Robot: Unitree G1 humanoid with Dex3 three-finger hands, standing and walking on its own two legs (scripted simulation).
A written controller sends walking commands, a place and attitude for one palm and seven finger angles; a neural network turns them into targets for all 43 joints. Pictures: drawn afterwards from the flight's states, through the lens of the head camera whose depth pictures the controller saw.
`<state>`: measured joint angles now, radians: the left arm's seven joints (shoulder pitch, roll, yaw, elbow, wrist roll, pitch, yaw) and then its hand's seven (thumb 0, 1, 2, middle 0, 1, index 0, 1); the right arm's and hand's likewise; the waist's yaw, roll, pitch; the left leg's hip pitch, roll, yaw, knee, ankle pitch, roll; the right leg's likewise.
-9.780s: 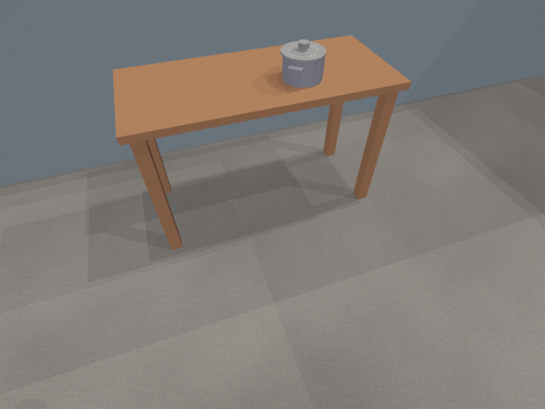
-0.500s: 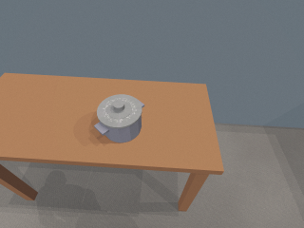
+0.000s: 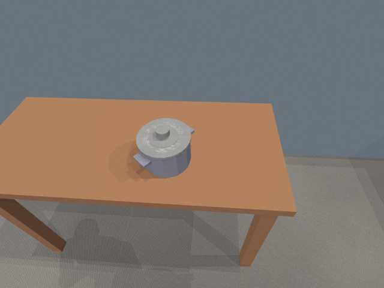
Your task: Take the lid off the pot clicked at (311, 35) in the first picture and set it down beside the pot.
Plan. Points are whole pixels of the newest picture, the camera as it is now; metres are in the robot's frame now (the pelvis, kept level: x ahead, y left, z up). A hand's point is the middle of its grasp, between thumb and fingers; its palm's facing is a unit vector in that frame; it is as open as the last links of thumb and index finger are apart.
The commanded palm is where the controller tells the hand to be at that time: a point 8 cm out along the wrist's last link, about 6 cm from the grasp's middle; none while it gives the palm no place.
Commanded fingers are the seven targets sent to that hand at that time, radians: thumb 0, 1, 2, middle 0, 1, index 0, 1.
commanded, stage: lift the closed hand beside the body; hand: left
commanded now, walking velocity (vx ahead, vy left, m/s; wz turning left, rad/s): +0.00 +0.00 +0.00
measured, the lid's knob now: (162, 131) +0.52 +0.12 +0.00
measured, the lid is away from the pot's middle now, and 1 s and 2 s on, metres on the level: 0.00 0.00 0.00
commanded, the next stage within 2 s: raise the hand higher, near the body in 0.48 s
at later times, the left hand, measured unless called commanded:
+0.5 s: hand out of the picture +0.09 +0.22 -0.08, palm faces +0.22 -0.94 -0.27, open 3.0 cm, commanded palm +0.06 +0.27 -0.05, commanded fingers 0.00 0.90 0.90 -1.30 -1.50 -1.30 -1.50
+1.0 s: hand (68, 283) +0.13 +0.24 +0.00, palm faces +0.23 -0.91 -0.36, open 3.1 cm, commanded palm +0.09 +0.28 +0.04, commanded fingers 0.00 0.90 0.90 -1.30 -1.50 -1.30 -1.50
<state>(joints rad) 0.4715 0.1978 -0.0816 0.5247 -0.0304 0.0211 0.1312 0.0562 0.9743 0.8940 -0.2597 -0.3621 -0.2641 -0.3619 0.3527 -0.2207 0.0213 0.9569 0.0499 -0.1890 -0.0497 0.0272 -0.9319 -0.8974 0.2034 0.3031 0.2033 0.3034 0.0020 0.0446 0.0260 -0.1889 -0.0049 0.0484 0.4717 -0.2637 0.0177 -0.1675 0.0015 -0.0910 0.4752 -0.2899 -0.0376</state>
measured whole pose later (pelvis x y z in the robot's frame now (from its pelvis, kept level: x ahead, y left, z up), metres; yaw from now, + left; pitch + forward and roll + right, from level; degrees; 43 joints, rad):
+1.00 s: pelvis +0.00 +0.02 +0.00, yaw +0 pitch -1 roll +0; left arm 0.64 0.24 0.10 -0.10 -0.01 -0.05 0.09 0.01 0.90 0.89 -1.29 -1.50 -1.29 -1.50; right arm 0.20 -0.22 0.00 0.61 0.02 -0.14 -0.07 0.01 -0.90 -0.90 0.20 0.30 0.20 0.30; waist 0.04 0.03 0.02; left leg -0.19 -0.02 0.05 0.49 -0.28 0.05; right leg -0.17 -0.02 -0.09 0.48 -0.29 -0.01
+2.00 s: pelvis -0.01 +0.01 +0.00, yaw +0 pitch +0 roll +0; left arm 0.33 0.62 0.08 -0.21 0.76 -0.06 -0.17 0.00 0.36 1.08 -1.07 -0.84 -1.08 -0.84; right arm 0.13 -0.29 0.00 0.56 0.03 0.11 -0.02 0.01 -0.91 -0.90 0.20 0.30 0.20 0.30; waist 0.06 0.13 0.01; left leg -0.23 -0.01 0.04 0.44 -0.22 0.03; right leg -0.19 0.00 -0.10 0.42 -0.24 -0.03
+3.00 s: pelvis -0.01 +0.03 +0.00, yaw +1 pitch +2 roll +0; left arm -0.23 0.53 -0.16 0.18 0.85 0.06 -0.21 0.00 -0.24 1.29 -0.82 -0.08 -0.83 -0.08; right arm 0.15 -0.28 0.02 0.59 0.05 0.14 0.03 0.01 -0.91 -0.90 0.20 0.30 0.20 0.30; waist 0.02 0.11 0.01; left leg -0.23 -0.06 0.05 0.40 -0.20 0.07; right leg -0.21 -0.04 -0.09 0.41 -0.23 0.01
